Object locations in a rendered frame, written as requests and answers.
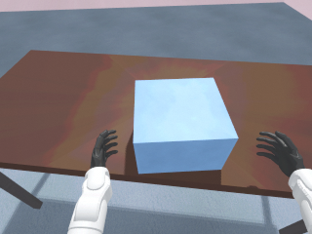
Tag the table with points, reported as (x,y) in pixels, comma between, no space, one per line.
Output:
(54,105)

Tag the robot left forearm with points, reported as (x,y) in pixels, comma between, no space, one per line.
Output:
(90,211)

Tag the carton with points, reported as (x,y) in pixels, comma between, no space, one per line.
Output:
(181,125)

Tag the left robot hand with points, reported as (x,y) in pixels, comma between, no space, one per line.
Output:
(99,155)

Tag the right robot hand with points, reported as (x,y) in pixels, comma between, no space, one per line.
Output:
(286,155)

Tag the robot right forearm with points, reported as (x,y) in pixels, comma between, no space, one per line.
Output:
(300,183)

